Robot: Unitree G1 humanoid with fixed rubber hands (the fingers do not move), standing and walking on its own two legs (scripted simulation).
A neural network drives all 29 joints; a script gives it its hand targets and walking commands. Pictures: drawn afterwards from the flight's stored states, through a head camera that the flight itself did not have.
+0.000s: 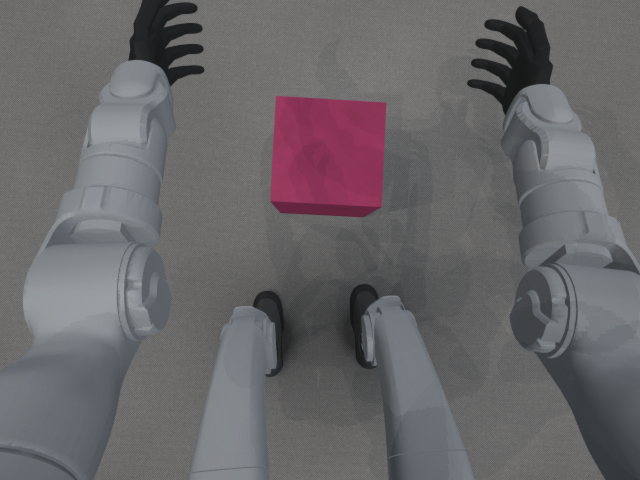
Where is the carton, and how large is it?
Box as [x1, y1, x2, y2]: [270, 96, 385, 216]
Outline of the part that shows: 276,96 270,201 280,212 364,216 380,207 382,187 385,102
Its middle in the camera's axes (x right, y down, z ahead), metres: +0.01 -0.15 +0.86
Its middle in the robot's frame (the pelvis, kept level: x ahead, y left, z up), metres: +0.52 -0.04 -0.52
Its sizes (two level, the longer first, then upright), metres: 0.210 0.200 0.250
